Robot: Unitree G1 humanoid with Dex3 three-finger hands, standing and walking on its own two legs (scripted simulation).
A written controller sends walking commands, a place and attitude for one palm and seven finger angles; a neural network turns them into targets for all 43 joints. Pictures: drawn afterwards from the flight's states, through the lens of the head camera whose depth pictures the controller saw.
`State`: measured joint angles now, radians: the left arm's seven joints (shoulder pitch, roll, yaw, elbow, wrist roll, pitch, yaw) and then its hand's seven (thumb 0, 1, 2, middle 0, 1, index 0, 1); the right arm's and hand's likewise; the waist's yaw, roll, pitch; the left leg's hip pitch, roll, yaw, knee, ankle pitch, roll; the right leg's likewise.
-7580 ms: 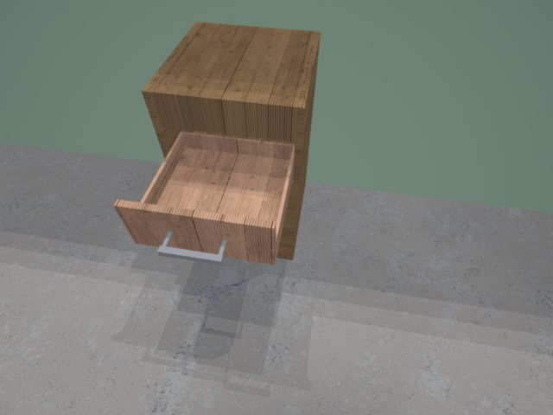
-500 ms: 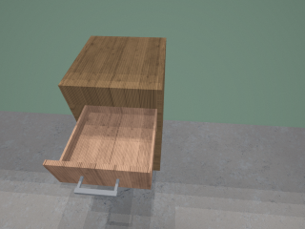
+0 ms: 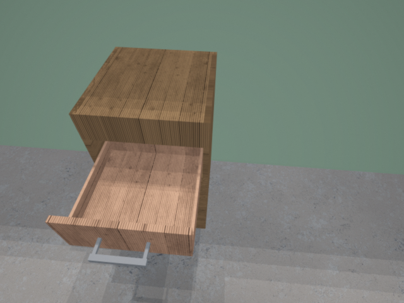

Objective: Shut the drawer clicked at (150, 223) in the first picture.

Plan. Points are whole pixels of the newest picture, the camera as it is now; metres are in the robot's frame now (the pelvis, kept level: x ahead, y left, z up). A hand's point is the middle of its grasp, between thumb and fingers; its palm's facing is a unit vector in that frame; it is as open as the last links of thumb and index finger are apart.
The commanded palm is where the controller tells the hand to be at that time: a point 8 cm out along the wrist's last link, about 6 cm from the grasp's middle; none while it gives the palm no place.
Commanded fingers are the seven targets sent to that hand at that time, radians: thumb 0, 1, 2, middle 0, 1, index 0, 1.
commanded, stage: raise the hand and make a fist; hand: left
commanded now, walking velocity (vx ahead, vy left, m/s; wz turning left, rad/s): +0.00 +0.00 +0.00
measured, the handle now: (120, 252) +0.28 +0.25 -0.22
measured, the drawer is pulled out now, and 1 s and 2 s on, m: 0.30 0.30 0.30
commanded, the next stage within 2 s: bring the fist close to the handle in 1.96 s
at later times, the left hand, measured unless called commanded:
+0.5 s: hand out of the picture +0.11 +0.13 -0.09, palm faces -0.05 -1.00 +0.04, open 5.8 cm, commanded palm +0.08 +0.22 -0.09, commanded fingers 0.00 0.90 0.90 -0.66 -0.80 -0.66 -0.80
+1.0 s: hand out of the picture +0.12 +0.19 -0.10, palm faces +0.07 -1.00 -0.07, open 3.5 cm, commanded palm +0.07 +0.24 -0.10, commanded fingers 0.00 0.90 0.90 -1.16 -1.34 -1.16 -1.34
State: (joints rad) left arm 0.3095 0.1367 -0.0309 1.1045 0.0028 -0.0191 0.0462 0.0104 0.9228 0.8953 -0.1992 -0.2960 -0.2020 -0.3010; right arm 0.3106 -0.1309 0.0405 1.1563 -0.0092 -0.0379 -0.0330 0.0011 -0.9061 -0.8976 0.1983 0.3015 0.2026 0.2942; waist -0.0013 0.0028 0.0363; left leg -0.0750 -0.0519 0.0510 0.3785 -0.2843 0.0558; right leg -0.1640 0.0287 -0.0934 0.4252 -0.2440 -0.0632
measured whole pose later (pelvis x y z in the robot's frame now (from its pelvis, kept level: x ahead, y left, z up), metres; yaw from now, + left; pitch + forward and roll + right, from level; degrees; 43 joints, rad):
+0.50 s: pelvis -0.06 -0.02 -0.09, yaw +0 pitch +13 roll +2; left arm 0.51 0.14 0.04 0.20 -0.18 -0.62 -0.29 0.01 0.91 0.89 -0.47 -0.59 -0.48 -0.60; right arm 0.10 -0.29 -0.09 0.47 0.02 -0.25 0.02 0.01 -0.91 -0.90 0.20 0.30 0.20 0.29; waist 0.00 -0.08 -0.15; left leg -0.81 -0.03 0.08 1.12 -0.54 0.05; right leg -0.89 0.00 -0.11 1.11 -0.47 -0.11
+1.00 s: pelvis -0.07 -0.01 -0.12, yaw +1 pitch +19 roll -1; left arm 0.52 0.21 0.19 -0.02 -0.27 -0.45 -0.25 0.02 0.90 0.90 -0.96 -1.13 -0.97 -1.13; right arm 0.23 -0.20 -0.04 0.59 0.04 -0.21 -0.03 0.02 -0.90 -0.90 0.20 0.30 0.21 0.30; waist -0.01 0.02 -0.16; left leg -1.07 -0.01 0.03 1.30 -0.58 0.04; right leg -1.10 0.00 -0.17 1.24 -0.48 -0.11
